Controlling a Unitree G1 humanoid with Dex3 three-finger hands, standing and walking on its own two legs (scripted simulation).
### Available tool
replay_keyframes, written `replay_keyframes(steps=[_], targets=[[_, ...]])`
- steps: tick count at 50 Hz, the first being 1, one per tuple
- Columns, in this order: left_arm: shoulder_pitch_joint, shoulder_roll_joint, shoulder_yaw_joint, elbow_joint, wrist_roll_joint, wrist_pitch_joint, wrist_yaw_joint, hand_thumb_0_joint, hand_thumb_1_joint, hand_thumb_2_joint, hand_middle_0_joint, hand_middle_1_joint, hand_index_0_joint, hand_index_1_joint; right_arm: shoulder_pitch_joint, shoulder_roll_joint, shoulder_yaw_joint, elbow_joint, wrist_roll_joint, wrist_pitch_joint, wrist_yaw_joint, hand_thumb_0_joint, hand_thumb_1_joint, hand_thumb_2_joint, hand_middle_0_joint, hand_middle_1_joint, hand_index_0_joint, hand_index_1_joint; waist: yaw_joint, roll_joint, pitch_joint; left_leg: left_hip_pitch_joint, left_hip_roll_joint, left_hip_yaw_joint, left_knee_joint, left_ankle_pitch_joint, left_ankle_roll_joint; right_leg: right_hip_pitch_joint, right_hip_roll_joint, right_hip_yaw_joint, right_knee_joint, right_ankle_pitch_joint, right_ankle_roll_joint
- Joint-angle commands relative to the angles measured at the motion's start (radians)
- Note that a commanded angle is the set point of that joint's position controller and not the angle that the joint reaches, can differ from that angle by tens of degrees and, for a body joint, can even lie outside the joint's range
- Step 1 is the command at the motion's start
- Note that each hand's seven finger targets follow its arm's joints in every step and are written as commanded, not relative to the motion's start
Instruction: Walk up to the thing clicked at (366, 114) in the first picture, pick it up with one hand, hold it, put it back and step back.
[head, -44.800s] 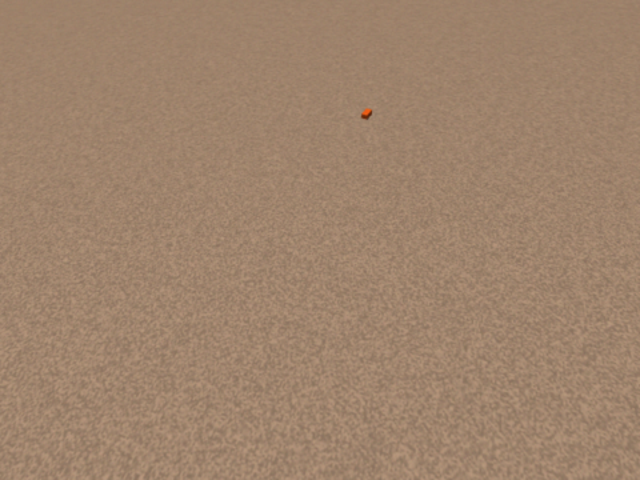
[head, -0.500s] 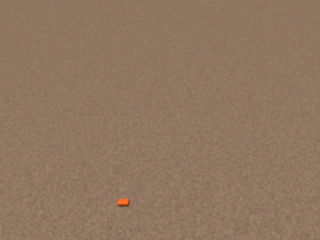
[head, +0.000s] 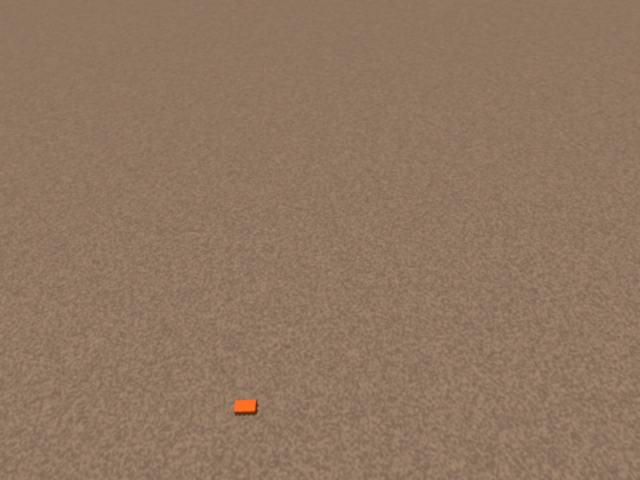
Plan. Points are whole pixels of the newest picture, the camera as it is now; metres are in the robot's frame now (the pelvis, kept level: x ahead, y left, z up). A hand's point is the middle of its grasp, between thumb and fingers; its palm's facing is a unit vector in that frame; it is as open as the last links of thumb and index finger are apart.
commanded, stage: stand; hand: left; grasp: from above
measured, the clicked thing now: (245, 407) +0.44 +0.27 -0.77
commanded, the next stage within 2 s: step back in 0.46 s
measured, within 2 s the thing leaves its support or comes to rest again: neither
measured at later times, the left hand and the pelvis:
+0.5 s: hand out of the picture +0.09 +0.25 -0.16, palm faces +0.01 -0.94 -0.34, open 7.4 cm; pelvis +0.01 +0.00 +0.00, yaw +0 degrees
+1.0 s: hand out of the picture +0.07 +0.31 -0.18, palm faces -0.09 -0.93 -0.35, open 7.4 cm; pelvis -0.07 +0.06 -0.01, yaw -3 degrees
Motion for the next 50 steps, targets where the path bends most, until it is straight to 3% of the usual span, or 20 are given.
replay_keyframes(steps=[1, 17, 22, 23, 25, 28, 31, 32, 34, 35, 36, 37, 38, 39, 40, 43, 44, 45, 48, 50], targets=[[-0.038, 0.213, 0.034, -0.061, 0.003, -0.017, 0.012, 0.000, 0.900, 0.900, -0.200, -0.300, -0.200, -0.300, -0.027, -0.197, -0.036, -0.052, 0.001, -0.014, -0.006, 0.000, -0.900, -0.900, 0.200, 0.300, 0.200, 0.300, 0.005, -0.019, -0.057, -0.031, 0.079, -0.062, -0.063, 0.079, 0.047, 0.022, -0.098, 0.074, -0.066, 0.072, -0.028], [-0.029, 0.217, 0.030, -0.064, -0.001, -0.018, 0.010, 0.000, 0.900, 0.900, -0.200, -0.300, -0.200, -0.300, -0.030, -0.205, -0.035, -0.054, 0.002, -0.018, -0.005, 0.000, -0.900, -0.900, 0.200, 0.300, 0.200, 0.300, 0.005, -0.008, -0.090, 0.001, 0.087, -0.057, -0.054, 0.183, 0.043, 0.040, -0.104, 0.071, -0.039, 0.199, -0.036], [-0.032, 0.223, 0.033, -0.064, -0.003, -0.018, 0.010, 0.000, 0.900, 0.900, -0.200, -0.300, -0.200, -0.300, -0.021, -0.208, -0.033, -0.051, 0.003, -0.016, -0.006, 0.000, -0.900, -0.900, 0.200, 0.300, 0.200, 0.300, 0.002, -0.019, -0.083, 0.000, 0.085, -0.053, -0.056, 0.152, 0.045, 0.036, -0.104, 0.075, -0.047, 0.181, -0.032], [-0.027, 0.291, 0.072, -0.089, -0.017, -0.009, 0.016, 0.000, 0.900, 0.900, -0.200, -0.300, -0.200, -0.300, -0.071, -0.253, -0.051, -0.073, 0.008, 0.002, -0.002, 0.000, -0.900, -0.900, 0.200, 0.300, 0.200, 0.300, 0.012, -0.039, 0.024, -0.080, 0.065, -0.066, 0.055, 0.302, 0.070, -0.045, -0.091, 0.082, 0.025, 0.351, -0.040], [-0.005, 0.288, 0.079, -0.122, -0.020, -0.005, 0.023, 0.000, 0.900, 0.900, -0.200, -0.300, -0.200, -0.300, -0.036, -0.233, -0.052, -0.097, 0.021, 0.011, -0.002, 0.000, -0.900, -0.900, 0.200, 0.300, 0.200, 0.300, 0.003, -0.056, -0.067, -0.069, 0.047, -0.031, 0.155, 0.339, 0.074, -0.003, -0.117, 0.090, 0.059, 0.467, -0.081], [-0.031, 0.311, 0.090, -0.179, -0.013, 0.005, 0.025, 0.000, 0.900, 0.900, -0.200, -0.300, -0.200, -0.300, -0.016, -0.222, -0.063, -0.131, 0.022, 0.028, 0.000, 0.000, -0.900, -0.900, 0.200, 0.300, 0.200, 0.300, -0.005, -0.112, -0.152, -0.106, -0.028, 0.001, 0.319, 0.175, 0.069, -0.008, -0.207, 0.177, 0.058, 0.489, -0.176], [-0.086, 0.332, 0.096, -0.242, 0.012, 0.015, 0.029, 0.000, 0.900, 0.900, -0.200, -0.300, -0.200, -0.300, 0.026, -0.216, -0.082, -0.159, 0.013, 0.052, 0.006, 0.000, -0.900, -0.900, 0.200, 0.300, 0.200, 0.300, -0.011, -0.211, -0.122, -0.159, -0.083, -0.029, 0.568, -0.326, 0.086, -0.143, -0.316, 0.255, 0.057, 0.419, -0.275], [-0.106, 0.331, 0.096, -0.262, 0.017, 0.016, 0.028, 0.000, 0.900, 0.900, -0.200, -0.300, -0.200, -0.300, 0.053, -0.212, -0.084, -0.167, 0.013, 0.056, 0.010, 0.000, -0.900, -0.900, 0.200, 0.300, 0.200, 0.300, -0.025, -0.218, -0.114, -0.163, -0.076, -0.053, 0.602, -0.354, 0.094, -0.177, -0.314, 0.234, 0.079, 0.400, -0.278], [-0.141, 0.310, 0.087, -0.294, 0.020, 0.020, 0.031, 0.000, 0.900, 0.900, -0.200, -0.300, -0.200, -0.300, 0.093, -0.219, -0.090, -0.174, 0.019, 0.051, 0.011, 0.000, -0.900, -0.900, 0.200, 0.300, 0.200, 0.300, -0.042, -0.221, -0.104, -0.169, -0.062, -0.040, 0.508, -0.274, 0.094, -0.180, -0.268, 0.189, 0.134, 0.392, -0.233], [-0.152, 0.309, 0.083, -0.309, 0.019, 0.024, 0.031, 0.000, 0.900, 0.900, -0.200, -0.300, -0.200, -0.300, 0.123, -0.223, -0.094, -0.175, 0.015, 0.045, 0.010, 0.000, -0.900, -0.900, 0.200, 0.300, 0.200, 0.300, -0.054, -0.210, -0.116, -0.145, -0.055, -0.026, 0.396, -0.180, 0.092, -0.174, -0.238, 0.165, 0.189, 0.358, -0.193], [-0.148, 0.299, 0.077, -0.316, 0.013, 0.034, 0.029, 0.000, 0.900, 0.900, -0.200, -0.300, -0.200, -0.300, 0.140, -0.221, -0.095, -0.170, 0.008, 0.036, 0.007, 0.000, -0.900, -0.900, 0.200, 0.300, 0.200, 0.300, -0.059, -0.161, -0.112, -0.127, -0.042, -0.011, 0.220, 0.005, 0.087, -0.156, -0.185, 0.132, 0.262, 0.288, -0.149], [-0.118, 0.256, 0.070, -0.332, 0.002, 0.044, 0.028, 0.000, 0.900, 0.900, -0.200, -0.300, -0.200, -0.300, 0.127, -0.267, -0.107, -0.184, -0.011, 0.029, 0.003, 0.000, -0.900, -0.900, 0.200, 0.300, 0.200, 0.300, -0.044, 0.023, -0.093, -0.114, 0.071, -0.175, 0.081, 0.272, 0.103, -0.207, -0.063, 0.085, 0.423, 0.130, -0.089], [-0.098, 0.199, 0.060, -0.341, -0.006, 0.052, 0.034, 0.000, 0.900, 0.900, -0.200, -0.300, -0.200, -0.300, 0.109, -0.347, -0.127, -0.200, -0.031, 0.020, 0.001, 0.000, -0.900, -0.900, 0.200, 0.300, 0.200, 0.300, -0.024, 0.214, -0.063, -0.022, 0.224, -0.413, 0.025, 0.534, 0.155, -0.405, 0.112, 0.080, 0.572, -0.359, -0.055], [-0.075, 0.222, 0.066, -0.335, 0.001, 0.059, 0.045, 0.000, 0.900, 0.900, -0.200, -0.300, -0.200, -0.300, 0.103, -0.380, -0.132, -0.216, -0.018, 0.016, -0.002, 0.000, -0.900, -0.900, 0.200, 0.300, 0.200, 0.300, -0.029, 0.139, -0.103, -0.043, 0.280, -0.413, 0.073, 0.677, 0.217, -0.383, 0.133, 0.193, 0.685, -0.482, -0.052], [-0.065, 0.227, 0.066, -0.325, 0.000, 0.061, 0.052, 0.000, 0.900, 0.900, -0.200, -0.300, -0.200, -0.300, 0.068, -0.382, -0.133, -0.238, -0.015, 0.015, -0.005, 0.000, -0.900, -0.900, 0.200, 0.300, 0.200, 0.300, -0.033, 0.167, -0.126, -0.029, 0.301, -0.455, 0.059, 0.657, 0.225, -0.392, 0.148, 0.243, 0.765, -0.491, -0.053], [0.003, 0.250, 0.070, -0.304, -0.009, 0.059, 0.051, 0.000, 0.900, 0.900, -0.200, -0.300, -0.200, -0.300, -0.038, -0.296, -0.115, -0.278, -0.021, 0.014, -0.027, 0.000, -0.900, -0.900, 0.200, 0.300, 0.200, 0.300, 0.029, 0.138, -0.106, 0.011, 0.193, -0.254, 0.124, 0.602, 0.209, -0.435, 0.129, 0.253, 0.869, -0.337, -0.045], [0.025, 0.251, 0.073, -0.307, -0.005, 0.057, 0.046, 0.000, 0.900, 0.900, -0.200, -0.300, -0.200, -0.300, -0.030, -0.279, -0.113, -0.290, -0.015, 0.011, -0.031, 0.000, -0.900, -0.900, 0.200, 0.300, 0.200, 0.300, 0.028, 0.138, -0.116, 0.053, 0.193, -0.246, 0.137, 0.602, 0.225, -0.433, 0.122, 0.224, 0.878, -0.318, -0.034], [0.027, 0.251, 0.077, -0.312, 0.001, 0.053, 0.042, 0.000, 0.900, 0.900, -0.200, -0.300, -0.200, -0.300, 0.000, -0.269, -0.114, -0.292, -0.010, 0.010, -0.035, 0.000, -0.900, -0.900, 0.200, 0.300, 0.200, 0.300, 0.010, 0.124, -0.135, 0.110, 0.203, -0.252, 0.160, 0.628, 0.244, -0.439, 0.112, 0.209, 0.847, -0.316, -0.022], [-0.002, 0.243, 0.078, -0.353, 0.005, 0.048, 0.034, 0.000, 0.900, 0.900, -0.200, -0.300, -0.200, -0.300, 0.067, -0.263, -0.117, -0.294, -0.005, 0.010, -0.039, 0.000, -0.900, -0.900, 0.200, 0.300, 0.200, 0.300, -0.029, 0.088, -0.110, 0.145, 0.187, -0.223, 0.157, 0.639, 0.215, -0.434, 0.113, 0.182, 0.739, -0.305, -0.003], [-0.002, 0.238, 0.082, -0.370, 0.004, 0.047, 0.032, 0.000, 0.900, 0.900, -0.200, -0.300, -0.200, -0.300, 0.088, -0.274, -0.120, -0.297, -0.003, 0.012, -0.040, 0.000, -0.900, -0.900, 0.200, 0.300, 0.200, 0.300, -0.044, 0.099, -0.112, 0.168, 0.210, -0.234, 0.166, 0.628, 0.244, -0.421, 0.098, 0.169, 0.652, -0.309, -0.002]])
